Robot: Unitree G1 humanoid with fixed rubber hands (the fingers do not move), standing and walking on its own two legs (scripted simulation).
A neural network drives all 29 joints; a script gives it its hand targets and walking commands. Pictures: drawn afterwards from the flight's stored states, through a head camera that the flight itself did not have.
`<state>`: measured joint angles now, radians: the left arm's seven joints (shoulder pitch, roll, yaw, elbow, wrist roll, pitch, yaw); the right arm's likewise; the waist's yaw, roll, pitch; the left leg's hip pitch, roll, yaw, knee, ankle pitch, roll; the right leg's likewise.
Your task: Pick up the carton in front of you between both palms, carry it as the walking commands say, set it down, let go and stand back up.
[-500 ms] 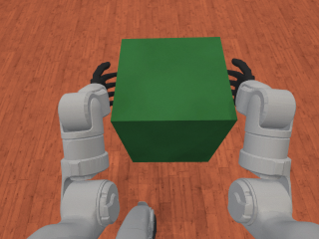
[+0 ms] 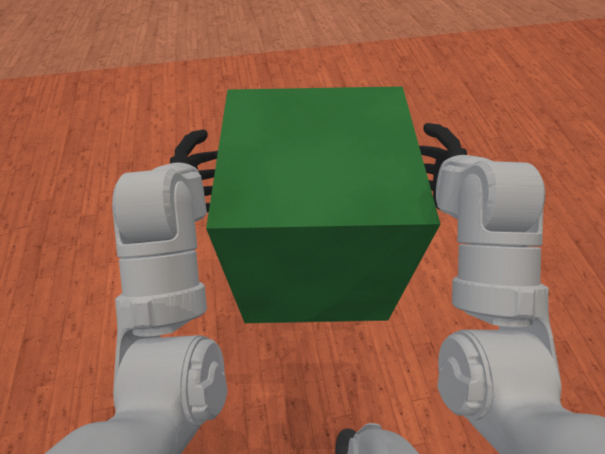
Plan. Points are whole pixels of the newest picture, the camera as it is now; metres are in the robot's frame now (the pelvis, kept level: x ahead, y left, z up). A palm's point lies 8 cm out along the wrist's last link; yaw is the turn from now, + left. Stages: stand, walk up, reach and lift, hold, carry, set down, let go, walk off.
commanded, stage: carry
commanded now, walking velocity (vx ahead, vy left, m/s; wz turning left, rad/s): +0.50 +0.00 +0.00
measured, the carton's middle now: (315, 216) +0.39 -0.01 +0.11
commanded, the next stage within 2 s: none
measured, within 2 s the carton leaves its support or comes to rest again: neither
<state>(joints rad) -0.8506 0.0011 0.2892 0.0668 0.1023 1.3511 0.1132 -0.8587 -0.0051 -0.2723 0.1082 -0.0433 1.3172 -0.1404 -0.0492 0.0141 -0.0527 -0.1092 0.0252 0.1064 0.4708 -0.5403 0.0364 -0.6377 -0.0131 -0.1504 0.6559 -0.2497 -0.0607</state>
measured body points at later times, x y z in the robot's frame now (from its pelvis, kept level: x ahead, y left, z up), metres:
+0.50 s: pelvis +0.31 +0.01 +0.03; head +0.34 +0.01 +0.48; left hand +0.71 +0.16 +0.19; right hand +0.70 -0.14 +0.19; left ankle +0.41 +0.10 -0.67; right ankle +0.17 -0.09 -0.64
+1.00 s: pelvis +0.61 -0.03 +0.08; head +0.64 -0.03 +0.53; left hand +0.98 +0.15 +0.22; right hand +1.01 -0.15 +0.22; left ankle +0.55 +0.09 -0.54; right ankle +0.65 -0.10 -0.65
